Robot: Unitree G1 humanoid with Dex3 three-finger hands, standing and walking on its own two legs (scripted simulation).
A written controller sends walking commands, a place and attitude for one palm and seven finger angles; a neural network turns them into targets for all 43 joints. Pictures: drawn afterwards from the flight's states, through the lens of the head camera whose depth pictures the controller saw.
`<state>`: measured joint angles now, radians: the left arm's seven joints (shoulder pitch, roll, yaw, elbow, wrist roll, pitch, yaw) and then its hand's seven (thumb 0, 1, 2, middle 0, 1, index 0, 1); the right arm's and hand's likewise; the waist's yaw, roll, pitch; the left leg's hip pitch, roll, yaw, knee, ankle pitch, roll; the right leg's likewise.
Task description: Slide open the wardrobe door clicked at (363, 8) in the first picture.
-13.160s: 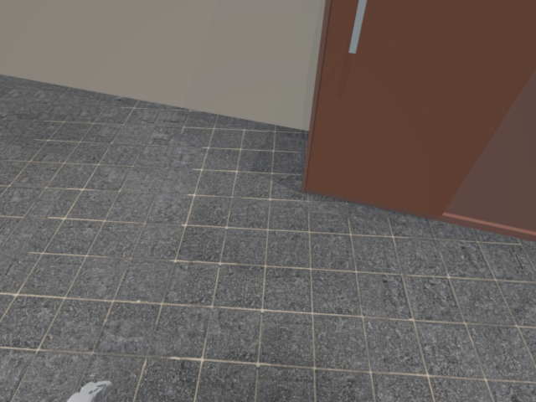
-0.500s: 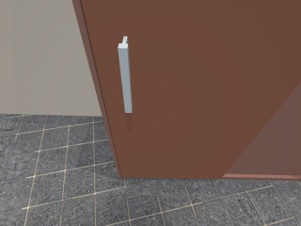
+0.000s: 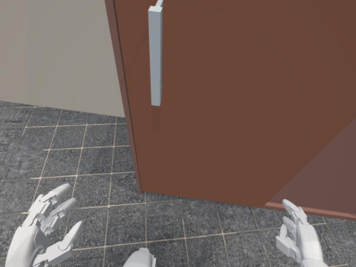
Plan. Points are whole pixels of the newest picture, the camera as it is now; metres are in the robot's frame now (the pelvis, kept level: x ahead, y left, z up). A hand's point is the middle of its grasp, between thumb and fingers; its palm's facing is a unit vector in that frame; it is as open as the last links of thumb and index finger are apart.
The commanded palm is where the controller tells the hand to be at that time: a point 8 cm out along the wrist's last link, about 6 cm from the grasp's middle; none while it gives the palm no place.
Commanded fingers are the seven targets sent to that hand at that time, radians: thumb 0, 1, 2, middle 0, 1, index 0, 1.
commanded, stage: raise the hand with hooked fingers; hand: left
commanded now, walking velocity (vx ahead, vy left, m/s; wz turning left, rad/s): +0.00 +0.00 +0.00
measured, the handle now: (157, 59) +0.53 +0.13 +0.19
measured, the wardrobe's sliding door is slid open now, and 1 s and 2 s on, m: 0.00 0.00 0.00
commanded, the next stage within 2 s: move the hooked fingers beside the handle in 1.60 s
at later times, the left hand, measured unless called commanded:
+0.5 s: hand (57, 176) +0.24 +0.26 +0.11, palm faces +0.04 -1.00 -0.06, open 12.0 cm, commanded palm +0.21 +0.31 +0.13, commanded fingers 0.00 -0.29 0.39 -0.28 -1.07 -0.28 -1.07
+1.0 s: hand (13, 130) +0.26 +0.31 +0.20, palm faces +0.09 -0.99 -0.09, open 13.9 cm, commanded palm +0.24 +0.35 +0.20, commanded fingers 0.00 -0.50 0.30 -0.30 -1.20 -0.30 -1.20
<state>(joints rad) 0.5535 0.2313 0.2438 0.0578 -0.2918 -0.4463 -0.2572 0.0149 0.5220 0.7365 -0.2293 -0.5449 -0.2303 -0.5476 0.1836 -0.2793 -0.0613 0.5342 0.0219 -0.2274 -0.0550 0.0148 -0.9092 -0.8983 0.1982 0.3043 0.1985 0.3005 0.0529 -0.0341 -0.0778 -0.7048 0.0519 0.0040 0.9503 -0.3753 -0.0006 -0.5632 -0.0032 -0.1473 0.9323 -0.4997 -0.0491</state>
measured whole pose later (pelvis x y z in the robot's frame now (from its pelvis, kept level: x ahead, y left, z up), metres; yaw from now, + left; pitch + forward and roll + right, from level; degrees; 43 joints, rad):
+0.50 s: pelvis +0.02 +0.02 +0.03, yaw -1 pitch +5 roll -2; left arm 0.33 0.31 0.34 0.02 -0.38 -0.25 -0.38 0.00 -0.06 0.49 -0.27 -0.92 -0.27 -0.92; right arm 0.30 -0.29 -0.01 0.65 0.06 -0.25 -0.09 0.02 -0.91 -0.90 0.20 0.30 0.20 0.30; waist 0.02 0.05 -0.06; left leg -0.54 0.04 0.04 0.78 -0.33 0.03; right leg -0.41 -0.01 -0.11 0.74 -0.43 -0.01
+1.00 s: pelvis +0.01 +0.04 +0.05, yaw +0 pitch -2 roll -2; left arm 0.02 0.42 0.41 0.04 -0.35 0.01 -0.38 -0.01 -0.48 0.31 -0.30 -1.19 -0.30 -1.19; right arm 0.22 -0.24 0.09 0.61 0.07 -0.26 -0.11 0.02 -0.90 -0.90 0.20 0.31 0.20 0.30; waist 0.06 0.04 0.00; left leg -0.33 0.00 0.05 0.58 -0.23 0.05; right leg -0.18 -0.03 -0.11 0.53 -0.31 0.01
